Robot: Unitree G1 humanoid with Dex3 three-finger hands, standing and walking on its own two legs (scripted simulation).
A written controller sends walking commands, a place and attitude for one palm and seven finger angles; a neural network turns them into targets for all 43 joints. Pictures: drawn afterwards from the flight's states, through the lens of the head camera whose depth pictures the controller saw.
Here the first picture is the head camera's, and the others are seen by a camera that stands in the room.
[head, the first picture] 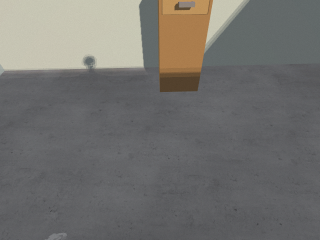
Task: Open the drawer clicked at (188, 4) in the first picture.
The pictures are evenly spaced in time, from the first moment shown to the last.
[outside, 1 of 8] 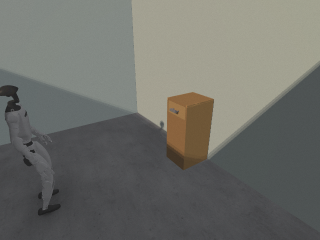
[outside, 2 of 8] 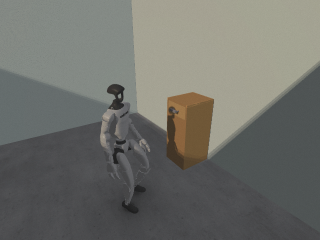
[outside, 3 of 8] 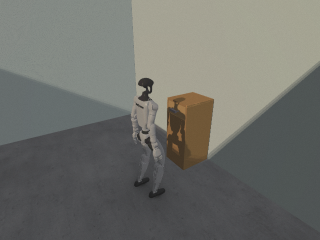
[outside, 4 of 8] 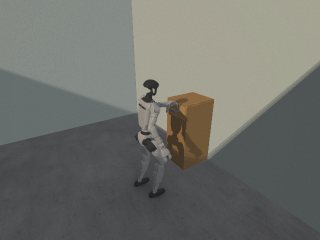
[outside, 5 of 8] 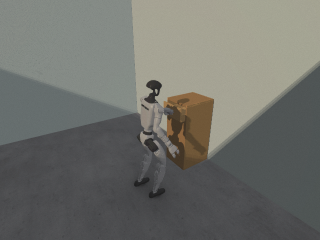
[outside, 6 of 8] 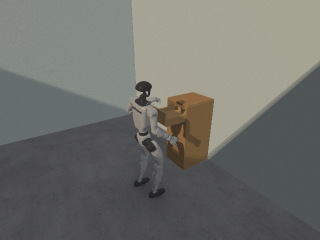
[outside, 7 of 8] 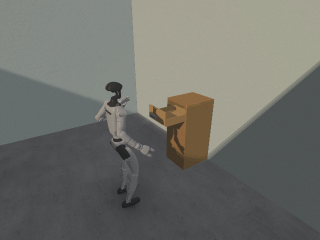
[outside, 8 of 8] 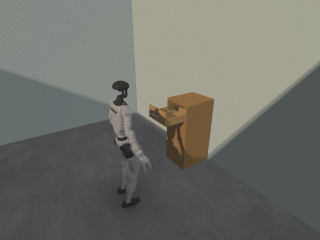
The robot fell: no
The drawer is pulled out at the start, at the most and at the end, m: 0.00 0.30 0.29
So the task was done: yes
